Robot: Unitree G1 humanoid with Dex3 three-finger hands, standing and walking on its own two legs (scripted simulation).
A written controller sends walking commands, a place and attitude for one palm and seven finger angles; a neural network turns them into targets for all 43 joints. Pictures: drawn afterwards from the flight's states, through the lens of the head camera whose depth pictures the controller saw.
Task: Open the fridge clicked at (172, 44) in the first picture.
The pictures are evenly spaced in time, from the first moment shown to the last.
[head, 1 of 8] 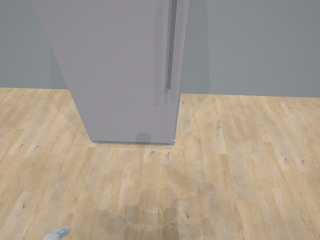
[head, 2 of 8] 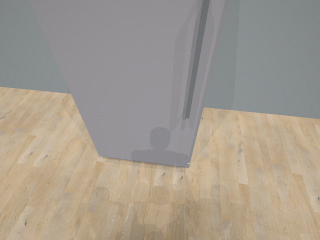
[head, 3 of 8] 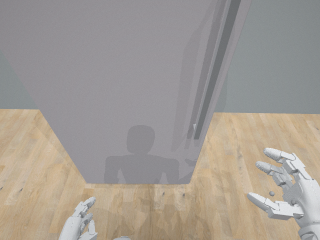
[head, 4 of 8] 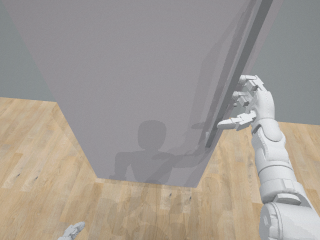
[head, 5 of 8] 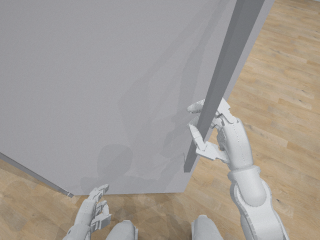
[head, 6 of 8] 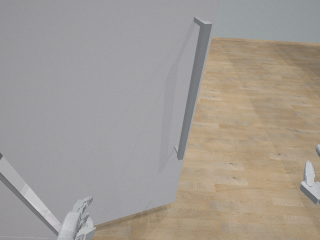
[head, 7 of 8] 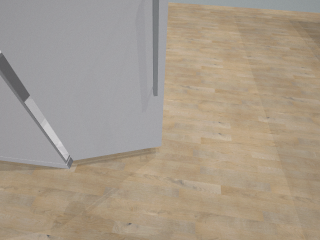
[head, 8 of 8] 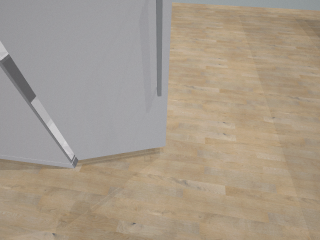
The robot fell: no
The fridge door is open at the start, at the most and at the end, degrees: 0 80 71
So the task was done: yes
